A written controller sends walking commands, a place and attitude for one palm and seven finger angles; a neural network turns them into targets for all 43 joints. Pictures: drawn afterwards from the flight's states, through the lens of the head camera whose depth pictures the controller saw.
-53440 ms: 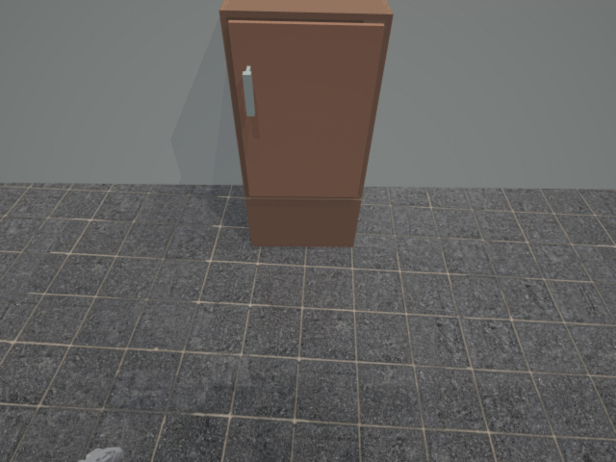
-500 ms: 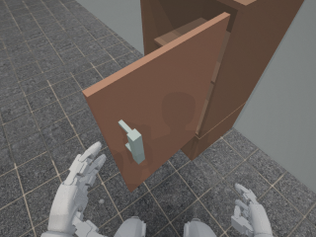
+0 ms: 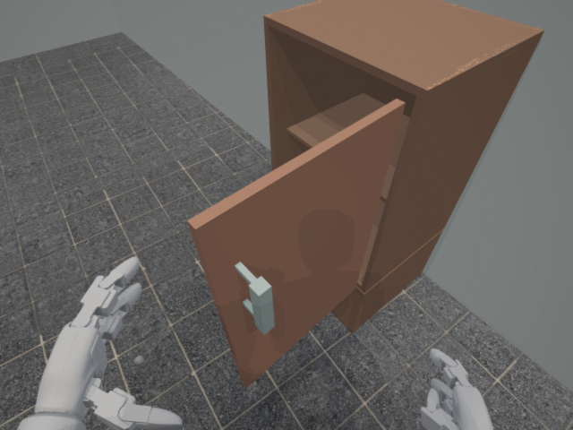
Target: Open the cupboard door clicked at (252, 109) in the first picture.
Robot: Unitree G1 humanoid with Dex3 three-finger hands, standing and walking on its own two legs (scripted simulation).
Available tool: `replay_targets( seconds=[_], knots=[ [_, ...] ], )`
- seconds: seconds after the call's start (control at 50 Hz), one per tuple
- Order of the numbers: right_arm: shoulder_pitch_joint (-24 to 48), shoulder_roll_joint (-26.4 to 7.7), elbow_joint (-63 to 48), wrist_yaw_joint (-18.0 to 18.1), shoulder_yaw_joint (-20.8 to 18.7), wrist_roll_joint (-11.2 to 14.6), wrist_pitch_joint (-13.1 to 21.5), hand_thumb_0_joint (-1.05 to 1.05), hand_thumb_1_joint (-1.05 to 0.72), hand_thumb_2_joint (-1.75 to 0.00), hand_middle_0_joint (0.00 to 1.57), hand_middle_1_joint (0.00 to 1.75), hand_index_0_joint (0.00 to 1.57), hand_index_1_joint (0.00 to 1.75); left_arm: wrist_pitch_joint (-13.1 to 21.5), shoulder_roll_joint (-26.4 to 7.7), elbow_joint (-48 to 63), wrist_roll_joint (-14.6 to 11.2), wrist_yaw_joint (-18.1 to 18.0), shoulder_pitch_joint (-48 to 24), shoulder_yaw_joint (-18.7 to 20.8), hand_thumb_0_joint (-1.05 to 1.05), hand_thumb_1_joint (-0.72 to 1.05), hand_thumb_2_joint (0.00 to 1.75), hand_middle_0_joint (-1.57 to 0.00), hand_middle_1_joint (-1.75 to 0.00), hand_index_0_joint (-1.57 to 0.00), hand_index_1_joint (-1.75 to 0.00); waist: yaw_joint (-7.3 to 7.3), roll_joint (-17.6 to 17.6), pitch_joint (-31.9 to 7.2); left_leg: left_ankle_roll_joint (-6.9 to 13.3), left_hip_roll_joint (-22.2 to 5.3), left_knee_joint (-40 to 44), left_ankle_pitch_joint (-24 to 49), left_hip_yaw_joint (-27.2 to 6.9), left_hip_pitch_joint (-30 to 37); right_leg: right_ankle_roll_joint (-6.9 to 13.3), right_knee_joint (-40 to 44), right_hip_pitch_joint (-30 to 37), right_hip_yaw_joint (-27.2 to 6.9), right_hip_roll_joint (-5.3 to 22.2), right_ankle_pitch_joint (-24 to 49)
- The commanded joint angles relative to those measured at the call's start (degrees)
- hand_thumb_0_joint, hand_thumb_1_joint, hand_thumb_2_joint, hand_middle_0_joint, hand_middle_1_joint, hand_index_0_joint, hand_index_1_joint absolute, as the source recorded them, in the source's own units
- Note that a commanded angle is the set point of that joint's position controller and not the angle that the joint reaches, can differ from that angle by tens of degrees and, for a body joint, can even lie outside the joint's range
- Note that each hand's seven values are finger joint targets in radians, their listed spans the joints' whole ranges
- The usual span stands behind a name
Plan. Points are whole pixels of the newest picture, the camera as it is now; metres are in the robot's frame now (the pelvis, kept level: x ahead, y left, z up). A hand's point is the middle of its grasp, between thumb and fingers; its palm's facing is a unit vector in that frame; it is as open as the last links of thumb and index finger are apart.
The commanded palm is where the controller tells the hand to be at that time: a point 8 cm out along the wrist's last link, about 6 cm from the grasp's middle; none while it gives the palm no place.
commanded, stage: draw the hand back to the body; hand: left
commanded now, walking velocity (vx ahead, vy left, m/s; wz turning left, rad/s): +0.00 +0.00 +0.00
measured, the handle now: (254, 298) +0.31 +0.08 +0.01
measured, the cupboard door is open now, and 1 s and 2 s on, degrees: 94 94 94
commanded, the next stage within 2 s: step back with the hand held close in 0.98 s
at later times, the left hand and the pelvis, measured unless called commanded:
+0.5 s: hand (44, 295) +0.20 +0.25 +0.18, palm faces +0.38 -0.82 -0.42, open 10.3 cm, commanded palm +0.15 +0.30 +0.20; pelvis +0.02 +0.01 +0.05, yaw -1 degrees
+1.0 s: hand (32, 290) +0.20 +0.25 +0.20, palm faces +0.43 -0.81 -0.40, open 7.4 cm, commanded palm +0.15 +0.29 +0.22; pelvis +0.01 +0.00 +0.05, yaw -1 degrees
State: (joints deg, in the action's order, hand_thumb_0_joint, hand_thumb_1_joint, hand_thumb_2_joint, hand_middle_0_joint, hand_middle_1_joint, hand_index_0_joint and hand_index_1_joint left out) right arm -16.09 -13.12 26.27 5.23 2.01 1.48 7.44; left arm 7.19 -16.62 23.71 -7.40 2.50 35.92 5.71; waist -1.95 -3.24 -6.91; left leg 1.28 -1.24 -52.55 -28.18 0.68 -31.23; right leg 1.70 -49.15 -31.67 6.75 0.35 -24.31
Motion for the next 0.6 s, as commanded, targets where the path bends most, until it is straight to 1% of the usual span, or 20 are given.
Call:
replay_targets(
  seconds=[0.0, 0.02, 0.04, 0.08, 0.1, 0.14, 0.16, 0.2, 0.24, 0.3, 0.32, 0.34, 0.36, 0.38, 0.44, 0.5, 0.54, 0.56, 0.58],
  knots=[
    [5.4, -4.9, -8.0, 1.4, -1.8, -0.4, 2.3, 0.00, -0.90, -0.90, 0.20, 0.30, 0.20, 0.30, -1.1, -6.2, 13.9, 4.8, -8.3, 0.9, 4.3, 0.00, -0.12, 0.47, -0.16, -0.30, -0.16, -0.30, -0.21, 0.8, -1.3, 0.2, 0.1, 14.2, 17.2, -1.8, 6.6, -0.4, 13.4, 10.6, -4.3, 1.0, 12.2],
    [5.6, -5.0, -7.7, 1.5, -1.7, -0.4, 2.4, 0.00, -0.90, -0.90, 0.20, 0.30, 0.20, 0.30, -1.2, -6.6, 14.4, 5.3, -9.0, 0.1, 4.8, 0.00, -0.08, 0.48, -0.16, -0.30, -0.16, -0.30, -0.14, 1.0, -1.3, 0.2, 0.0, 15.3, 17.8, -1.8, 8.0, -0.5, 14.0, 11.5, -4.1, 1.0, 12.6],
    [6.4, -5.2, -7.1, 1.7, -1.7, -0.6, 2.6, 0.00, -0.90, -0.90, 0.20, 0.30, 0.20, 0.30, -1.5, -7.5, 14.2, 5.5, -9.5, -0.3, 5.5, 0.00, -0.05, 0.50, -0.17, -0.30, -0.17, -0.30, -0.49, 1.1, -0.9, 0.3, -0.1, 16.3, 19.0, -1.9, 9.1, -0.4, 15.1, 13.1, -4.1, 1.1, 13.6],
    [6.6, -5.1, -6.3, 1.7, -1.3, -0.7, 2.9, 0.00, -0.90, -0.90, 0.20, 0.30, 0.20, 0.30, -1.6, -7.7, 14.2, 6.0, -10.3, -0.8, 6.2, 0.00, 0.02, 0.52, -0.17, -0.30, -0.17, -0.30, -0.56, 0.7, 0.1, 0.2, -0.3, 18.7, 21.4, -2.0, 11.5, -0.5, 16.3, 14.9, -3.8, 1.1, 15.0],
    [6.8, -5.1, -5.9, 1.7, -1.4, -0.8, 3.0, 0.00, -0.90, -0.90, 0.20, 0.30, 0.20, 0.30, -1.7, -7.9, 14.2, 6.1, -10.4, -1.5, 6.5, 0.00, 0.06, 0.54, -0.17, -0.30, -0.17, -0.30, -0.60, 1.1, 0.3, 0.2, -0.4, 19.7, 21.6, -2.0, 12.9, -0.6, 17.2, 15.6, -3.8, 1.0, 15.2],
    [7.7, -5.5, -4.8, 1.7, -1.1, -1.0, 3.3, 0.00, -0.90, -0.90, 0.20, 0.30, 0.20, 0.30, -1.7, -8.8, 13.0, 6.2, -10.8, -3.6, 7.9, 0.00, 0.13, 0.57, -0.17, -0.30, -0.17, -0.30, -0.79, 1.2, 2.2, -0.1, -0.5, 22.0, 21.6, -2.2, 14.0, -0.4, 19.2, 17.6, -3.5, 0.9, 14.7],
    [7.9, -5.4, -4.5, 1.6, -1.1, -1.0, 3.5, 0.00, -0.90, -0.90, 0.20, 0.30, 0.20, 0.30, -1.6, -8.2, 12.9, 6.1, -10.8, -4.3, 7.6, 0.00, 0.17, 0.58, -0.17, -0.30, -0.17, -0.30, -0.64, 1.4, 2.9, 0.0, -0.5, 22.8, 22.0, -2.0, 15.2, -0.6, 19.9, 18.0, -3.8, 1.0, 15.4],
    [8.1, -5.5, -3.6, 1.4, -1.1, -1.2, 3.9, 0.00, -0.90, -0.90, 0.20, 0.30, 0.20, 0.30, -1.3, -8.7, 13.2, 6.2, -10.9, -5.2, 8.9, 0.00, 0.23, 0.62, -0.18, -0.30, -0.18, -0.30, -0.97, 0.0, 2.2, -0.2, -0.7, 24.6, 24.8, -2.2, 17.4, -0.6, 20.9, 20.3, -3.6, 1.0, 16.8],
    [8.8, -5.7, -2.7, 1.0, -1.1, -1.2, 4.0, 0.00, -0.90, -0.90, 0.20, 0.30, 0.20, 0.30, -1.2, -9.6, 12.7, 6.0, -10.9, -5.9, 10.4, 0.00, 0.31, 0.64, -0.18, -0.30, -0.18, -0.30, -1.39, -1.2, 2.9, -0.5, -0.7, 26.1, 26.9, -2.1, 18.6, -0.2, 22.4, 22.7, -3.7, 1.0, 18.2],
    [9.5, -5.6, -1.9, 0.4, -1.3, -1.5, 4.0, 0.00, -0.90, -0.90, 0.20, 0.30, 0.20, 0.30, -1.0, -10.1, 13.0, 5.7, -10.6, -5.9, 12.2, 0.00, 0.41, 0.69, -0.18, -0.30, -0.18, -0.30, -1.81, 0.0, 2.6, -0.8, -1.1, 27.9, 30.9, -2.0, 20.9, -0.4, 23.6, 25.1, -3.7, 0.8, 20.7],
    [9.5, -5.6, -1.7, 0.2, -1.3, -1.5, 4.0, 0.00, -0.90, -0.90, 0.20, 0.30, 0.20, 0.30, -0.8, -10.1, 13.3, 5.7, -10.5, -6.6, 12.6, 0.00, 0.44, 0.70, -0.18, -0.30, -0.18, -0.30, -1.67, 0.1, 2.7, -1.0, -1.2, 28.5, 31.8, -2.0, 21.7, -0.5, 24.1, 25.5, -3.6, 0.7, 21.2],
    [10.0, -5.9, -1.3, 0.1, -1.4, -1.5, 3.9, 0.00, -0.90, -0.90, 0.20, 0.30, 0.20, 0.30, -0.8, -10.7, 12.9, 5.7, -10.5, -7.0, 13.3, 0.00, 0.48, 0.72, -0.19, -0.30, -0.19, -0.30, -1.88, -1.2, 3.0, -1.2, -1.3, 28.9, 32.7, -1.9, 21.8, -0.2, 24.7, 26.5, -3.8, 0.7, 21.7],
    [10.0, -5.7, -1.1, -0.1, -1.4, -1.6, 3.7, 0.00, -0.90, -0.90, 0.20, 0.30, 0.20, 0.30, -0.8, -10.4, 12.4, 5.4, -10.4, -7.1, 13.7, 0.00, 0.51, 0.74, -0.19, -0.30, -0.19, -0.30, -1.90, -0.9, 4.0, -1.3, -1.4, 29.7, 32.7, -2.0, 22.0, -0.3, 25.1, 26.6, -3.7, 0.6, 21.7],
    [10.1, -5.9, -1.1, -0.2, -1.5, -1.6, 3.6, 0.00, -0.90, -0.90, 0.20, 0.30, 0.20, 0.30, -0.6, -11.1, 13.3, 5.4, -10.5, -8.2, 14.6, 0.00, 0.55, 0.75, -0.19, -0.30, -0.19, -0.30, -1.94, -0.9, 3.3, -1.3, -1.3, 29.9, 33.2, -1.8, 22.7, -0.3, 25.5, 27.4, -3.9, 0.6, 22.3],
    [10.7, -6.0, -0.5, -0.4, -1.8, -1.7, 3.2, 0.00, -0.90, -0.90, 0.20, 0.30, 0.20, 0.30, -0.4, -12.6, 12.6, 5.2, -10.5, -9.5, 17.3, 0.00, 0.65, 0.80, -0.19, -0.30, -0.19, -0.30, -2.24, -0.7, 4.0, -1.3, -1.3, 30.9, 33.4, -1.7, 23.3, -0.1, 26.8, 28.8, -4.1, 0.4, 23.2],
    [10.9, -5.9, 0.0, -0.6, -2.0, -1.7, 2.7, 0.00, -0.90, -0.90, 0.20, 0.30, 0.20, 0.30, 0.0, -13.0, 12.9, 4.8, -10.4, -11.2, 18.9, 0.00, 0.76, 0.84, -0.19, -0.30, -0.19, -0.30, -2.14, -0.9, 3.6, -1.1, -1.2, 31.3, 33.6, -1.1, 24.7, -0.3, 27.7, 29.2, -4.5, 0.4, 24.0],
    [11.7, -6.1, 0.4, -0.6, -2.1, -1.7, 2.4, 0.00, -0.90, -0.90, 0.20, 0.30, 0.20, 0.30, 0.0, -13.8, 11.9, 4.6, -10.4, -12.7, 20.2, 0.00, 0.83, 0.87, -0.20, -0.30, -0.20, -0.30, -2.31, -1.5, 4.9, -1.0, -1.2, 31.8, 32.2, -1.0, 24.6, -0.1, 28.5, 29.3, -4.7, 0.4, 23.5],
    [11.6, -6.0, 0.5, -0.7, -2.1, -1.7, 2.3, 0.00, -0.90, -0.90, 0.20, 0.30, 0.20, 0.30, 0.2, -13.6, 12.2, 4.5, -10.3, -13.7, 20.3, 0.00, 0.87, 0.88, -0.20, -0.30, -0.20, -0.30, -2.14, -2.0, 4.9, -1.0, -1.1, 32.2, 31.6, -1.1, 24.7, -0.2, 28.6, 29.4, -4.7, 0.5, 22.9],
    [11.7, -6.0, 0.6, -0.6, -2.3, -1.7, 2.3, 0.00, -0.90, -0.90, 0.20, 0.30, 0.20, 0.30, 0.5, -14.5, 12.4, 4.4, -10.5, -14.7, 21.4, 0.00, 0.90, 0.90, -0.20, -0.30, -0.20, -0.30, -2.29, -1.1, 4.5, -0.9, -1.1, 32.4, 31.2, -1.0, 25.1, -0.2, 28.8, 29.6, -4.8, 0.4, 23.1]
  ],
)
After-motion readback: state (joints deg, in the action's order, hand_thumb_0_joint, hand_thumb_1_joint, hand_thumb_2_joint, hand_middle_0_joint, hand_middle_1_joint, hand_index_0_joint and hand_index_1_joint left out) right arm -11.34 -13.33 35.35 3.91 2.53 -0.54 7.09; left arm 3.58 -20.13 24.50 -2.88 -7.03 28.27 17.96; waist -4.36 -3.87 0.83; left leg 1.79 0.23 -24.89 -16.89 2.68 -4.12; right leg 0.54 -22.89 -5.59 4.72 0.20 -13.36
